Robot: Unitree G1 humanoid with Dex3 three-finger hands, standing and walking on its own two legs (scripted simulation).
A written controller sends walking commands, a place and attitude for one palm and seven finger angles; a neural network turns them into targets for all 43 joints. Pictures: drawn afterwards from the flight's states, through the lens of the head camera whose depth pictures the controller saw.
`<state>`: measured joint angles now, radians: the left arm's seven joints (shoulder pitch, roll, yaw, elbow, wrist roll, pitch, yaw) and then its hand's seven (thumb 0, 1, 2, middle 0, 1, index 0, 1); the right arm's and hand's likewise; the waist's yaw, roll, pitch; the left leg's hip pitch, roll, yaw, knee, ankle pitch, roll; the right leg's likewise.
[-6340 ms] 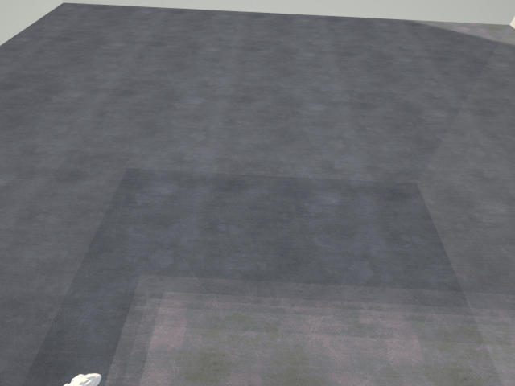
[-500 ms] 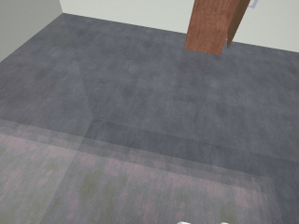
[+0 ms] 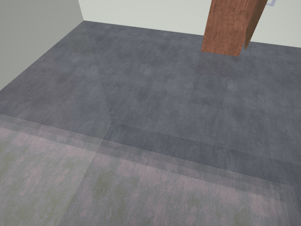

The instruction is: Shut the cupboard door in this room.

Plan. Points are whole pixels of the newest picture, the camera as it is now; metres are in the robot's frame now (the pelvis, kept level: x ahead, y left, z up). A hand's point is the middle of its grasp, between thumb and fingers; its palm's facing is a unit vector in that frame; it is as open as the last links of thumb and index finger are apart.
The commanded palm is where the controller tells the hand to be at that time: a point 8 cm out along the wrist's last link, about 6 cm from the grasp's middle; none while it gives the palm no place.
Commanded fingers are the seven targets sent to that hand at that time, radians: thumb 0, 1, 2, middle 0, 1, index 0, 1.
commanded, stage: turn or walk to find it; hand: left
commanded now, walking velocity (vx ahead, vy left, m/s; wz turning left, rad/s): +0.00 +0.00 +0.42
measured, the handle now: out of the picture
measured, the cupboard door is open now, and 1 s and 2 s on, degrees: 85 85 85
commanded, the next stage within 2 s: stand and wait in 0.48 s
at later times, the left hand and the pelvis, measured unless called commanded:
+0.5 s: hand out of the picture +0.04 +0.25 -0.16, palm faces +0.19 -0.95 -0.24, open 7.4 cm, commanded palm none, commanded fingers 0.00 0.90 0.90 -0.20 -0.30 -0.20 -0.30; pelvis -0.02 +0.03 +0.00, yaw +10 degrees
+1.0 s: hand out of the picture -0.08 +0.17 -0.17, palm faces +0.34 -0.91 -0.23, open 7.4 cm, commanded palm none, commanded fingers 0.00 0.90 0.90 -0.20 -0.30 -0.20 -0.30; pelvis -0.03 -0.01 +0.00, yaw +17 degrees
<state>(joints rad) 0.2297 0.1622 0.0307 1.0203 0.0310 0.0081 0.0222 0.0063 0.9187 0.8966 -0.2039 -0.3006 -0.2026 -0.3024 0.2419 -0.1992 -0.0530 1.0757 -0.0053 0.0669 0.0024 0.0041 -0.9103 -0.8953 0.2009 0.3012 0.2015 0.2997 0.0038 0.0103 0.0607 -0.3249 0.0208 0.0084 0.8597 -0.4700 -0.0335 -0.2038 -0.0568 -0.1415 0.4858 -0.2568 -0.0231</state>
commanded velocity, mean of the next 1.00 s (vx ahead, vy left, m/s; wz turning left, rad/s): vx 0.00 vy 0.00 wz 0.29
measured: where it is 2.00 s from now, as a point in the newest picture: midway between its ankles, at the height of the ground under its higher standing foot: outside the picture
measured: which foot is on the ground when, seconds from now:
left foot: up 0.00-0.10, down 0.12-0.62, up 0.64-1.00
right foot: down 0.00-0.14, up 0.16-0.60, down 0.62-1.00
